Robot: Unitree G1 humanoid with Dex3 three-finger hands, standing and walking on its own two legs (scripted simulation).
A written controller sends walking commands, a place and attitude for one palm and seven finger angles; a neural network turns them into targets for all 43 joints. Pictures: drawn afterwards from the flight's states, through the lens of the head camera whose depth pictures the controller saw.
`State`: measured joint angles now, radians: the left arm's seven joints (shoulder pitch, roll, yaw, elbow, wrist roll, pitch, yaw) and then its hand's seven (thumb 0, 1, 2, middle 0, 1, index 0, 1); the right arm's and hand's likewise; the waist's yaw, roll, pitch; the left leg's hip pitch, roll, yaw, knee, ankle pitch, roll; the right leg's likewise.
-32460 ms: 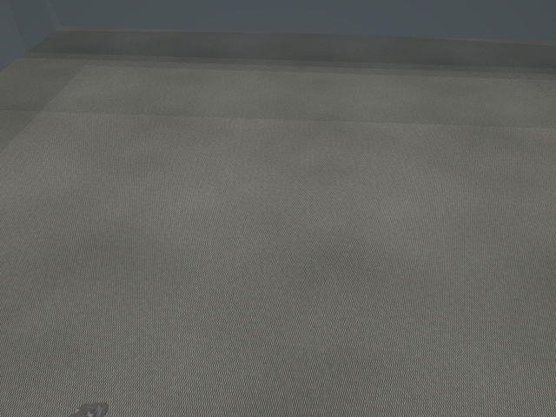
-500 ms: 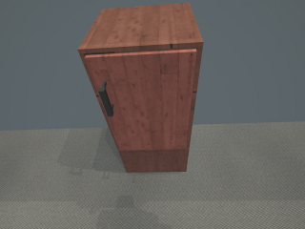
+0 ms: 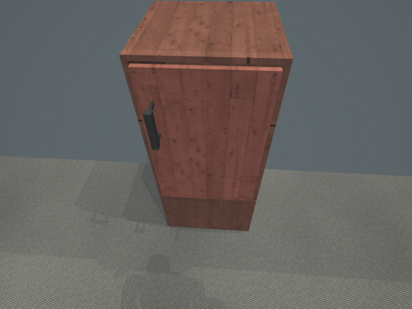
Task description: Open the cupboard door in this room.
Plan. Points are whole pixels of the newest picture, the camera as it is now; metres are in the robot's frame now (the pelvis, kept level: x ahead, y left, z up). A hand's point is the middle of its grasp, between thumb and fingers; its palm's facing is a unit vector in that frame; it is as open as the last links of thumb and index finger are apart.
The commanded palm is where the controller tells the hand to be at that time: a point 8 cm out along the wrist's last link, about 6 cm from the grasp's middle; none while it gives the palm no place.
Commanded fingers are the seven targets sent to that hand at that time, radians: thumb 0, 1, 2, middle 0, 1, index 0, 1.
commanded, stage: come to a stop and stand still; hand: left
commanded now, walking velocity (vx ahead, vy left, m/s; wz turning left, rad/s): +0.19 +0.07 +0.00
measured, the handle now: (153, 126) +0.58 +0.20 -0.01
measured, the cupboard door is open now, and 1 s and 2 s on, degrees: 0 0 0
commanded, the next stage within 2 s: look again from close up in 1.32 s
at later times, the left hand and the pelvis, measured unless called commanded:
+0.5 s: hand out of the picture +0.08 +0.24 -0.16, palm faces +0.00 -0.97 -0.22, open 7.4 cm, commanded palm none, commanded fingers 0.00 0.90 0.90 -0.20 -0.30 -0.20 -0.30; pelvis +0.02 +0.06 +0.01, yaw -2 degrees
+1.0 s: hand out of the picture +0.07 +0.21 -0.16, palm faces -0.01 -0.97 -0.23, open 7.3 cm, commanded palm none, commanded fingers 0.00 0.90 0.90 -0.20 -0.30 -0.20 -0.30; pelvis +0.04 +0.03 +0.01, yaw -2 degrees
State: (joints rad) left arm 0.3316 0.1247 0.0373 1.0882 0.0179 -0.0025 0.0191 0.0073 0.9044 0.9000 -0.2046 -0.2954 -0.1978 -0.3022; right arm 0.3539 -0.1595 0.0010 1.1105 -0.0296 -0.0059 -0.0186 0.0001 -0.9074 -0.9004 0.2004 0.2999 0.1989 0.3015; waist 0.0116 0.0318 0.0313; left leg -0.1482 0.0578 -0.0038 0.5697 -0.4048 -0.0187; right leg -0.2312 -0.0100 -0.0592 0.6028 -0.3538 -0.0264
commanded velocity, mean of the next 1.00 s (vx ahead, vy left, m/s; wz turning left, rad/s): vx -0.02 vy -0.05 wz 0.00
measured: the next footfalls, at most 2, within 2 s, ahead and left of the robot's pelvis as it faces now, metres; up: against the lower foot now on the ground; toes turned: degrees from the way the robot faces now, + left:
right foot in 0.54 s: +0.05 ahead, -0.07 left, +0.00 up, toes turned -4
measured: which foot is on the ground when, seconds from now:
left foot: down 0.00-1.00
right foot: down 0.00-0.22, up 0.24-0.52, down 0.54-1.00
